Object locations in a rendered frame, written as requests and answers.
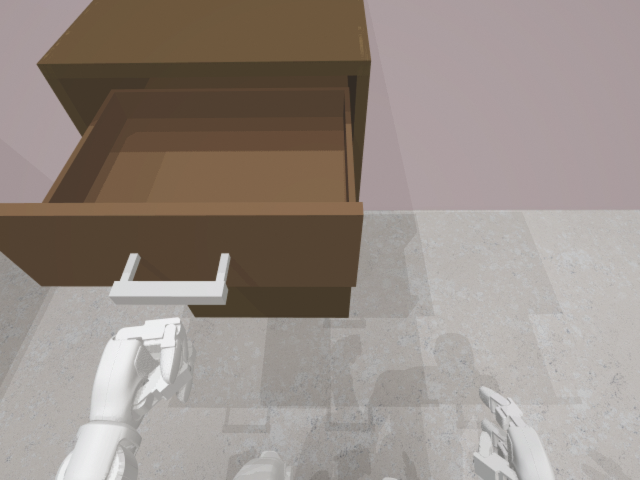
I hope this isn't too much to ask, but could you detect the left robot shin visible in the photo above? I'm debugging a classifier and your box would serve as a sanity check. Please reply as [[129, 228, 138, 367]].
[[260, 451, 281, 460]]

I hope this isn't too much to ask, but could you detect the left robot forearm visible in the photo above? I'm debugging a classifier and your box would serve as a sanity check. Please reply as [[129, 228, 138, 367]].
[[55, 421, 142, 480]]

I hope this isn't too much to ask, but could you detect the right robot hand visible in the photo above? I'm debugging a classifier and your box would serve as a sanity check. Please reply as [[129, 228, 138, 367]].
[[473, 386, 556, 480]]

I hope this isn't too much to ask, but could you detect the drawer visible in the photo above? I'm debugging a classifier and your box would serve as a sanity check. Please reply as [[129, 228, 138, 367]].
[[0, 87, 364, 287]]

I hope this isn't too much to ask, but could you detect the left robot hand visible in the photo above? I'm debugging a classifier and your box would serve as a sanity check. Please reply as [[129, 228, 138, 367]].
[[89, 317, 197, 430]]

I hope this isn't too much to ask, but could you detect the cabinet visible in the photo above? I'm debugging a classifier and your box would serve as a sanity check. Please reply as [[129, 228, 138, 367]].
[[37, 0, 371, 318]]

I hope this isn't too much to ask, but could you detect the handle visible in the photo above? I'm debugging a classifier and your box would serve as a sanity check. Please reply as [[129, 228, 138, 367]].
[[109, 253, 231, 305]]

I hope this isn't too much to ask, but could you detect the robot left thigh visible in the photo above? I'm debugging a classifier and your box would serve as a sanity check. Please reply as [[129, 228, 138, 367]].
[[233, 457, 293, 480]]

